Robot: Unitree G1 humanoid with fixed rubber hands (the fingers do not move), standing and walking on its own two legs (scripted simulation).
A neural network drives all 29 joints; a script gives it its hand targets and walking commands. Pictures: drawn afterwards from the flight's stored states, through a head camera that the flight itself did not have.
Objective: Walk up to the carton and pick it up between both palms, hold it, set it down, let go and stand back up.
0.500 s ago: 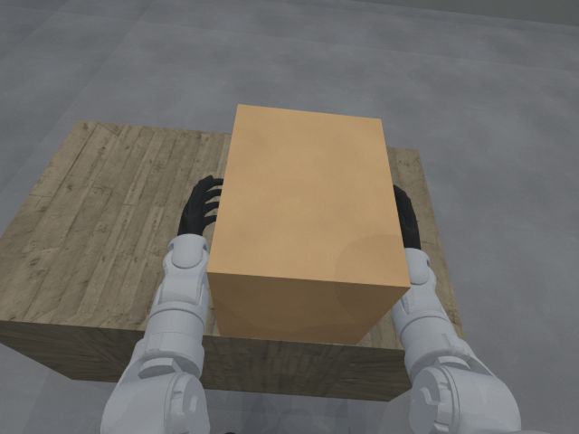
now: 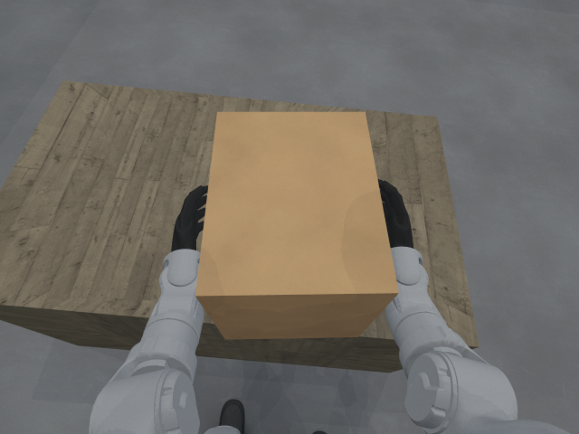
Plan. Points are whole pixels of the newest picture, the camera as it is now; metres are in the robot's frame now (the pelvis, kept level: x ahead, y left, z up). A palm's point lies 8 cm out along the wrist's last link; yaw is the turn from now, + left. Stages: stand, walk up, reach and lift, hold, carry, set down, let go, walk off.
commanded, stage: set down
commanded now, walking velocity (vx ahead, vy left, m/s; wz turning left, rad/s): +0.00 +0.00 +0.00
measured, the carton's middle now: (291, 231) +0.39 +0.02 -0.03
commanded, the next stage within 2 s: none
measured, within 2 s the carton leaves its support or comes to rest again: neither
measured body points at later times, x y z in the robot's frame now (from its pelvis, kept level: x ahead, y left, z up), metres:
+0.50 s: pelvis -0.01 +0.00 -0.01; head +0.13 +0.02 +0.42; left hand +0.37 +0.17 -0.07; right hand +0.39 -0.14 -0.04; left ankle +0.03 +0.14 -0.75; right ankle -0.05 -0.12 -0.75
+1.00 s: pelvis -0.01 +0.01 -0.03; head +0.17 +0.00 +0.39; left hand +0.38 +0.17 -0.10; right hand +0.40 -0.14 -0.09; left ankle +0.03 +0.14 -0.75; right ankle -0.05 -0.12 -0.75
